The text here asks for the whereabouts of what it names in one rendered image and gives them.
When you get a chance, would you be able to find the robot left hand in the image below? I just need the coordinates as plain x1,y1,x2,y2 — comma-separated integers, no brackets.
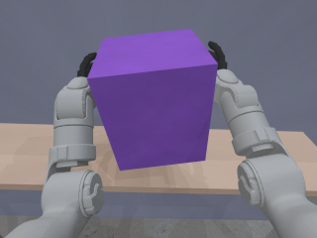
77,53,97,77

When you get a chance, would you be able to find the left robot upper arm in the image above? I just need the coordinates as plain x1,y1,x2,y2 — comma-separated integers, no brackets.
5,170,105,238

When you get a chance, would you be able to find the left robot forearm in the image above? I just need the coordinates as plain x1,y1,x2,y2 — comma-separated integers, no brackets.
41,76,97,210

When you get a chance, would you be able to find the robot right hand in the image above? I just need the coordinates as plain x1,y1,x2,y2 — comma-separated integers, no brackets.
208,41,228,70

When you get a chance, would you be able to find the table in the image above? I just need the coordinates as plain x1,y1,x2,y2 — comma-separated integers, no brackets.
0,123,317,238

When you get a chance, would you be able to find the right robot upper arm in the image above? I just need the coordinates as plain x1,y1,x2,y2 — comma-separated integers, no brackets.
237,153,317,238

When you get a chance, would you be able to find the carton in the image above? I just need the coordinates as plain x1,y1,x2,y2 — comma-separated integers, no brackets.
86,29,218,171

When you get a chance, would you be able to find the right robot forearm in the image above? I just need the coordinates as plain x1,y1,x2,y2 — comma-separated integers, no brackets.
213,68,306,193

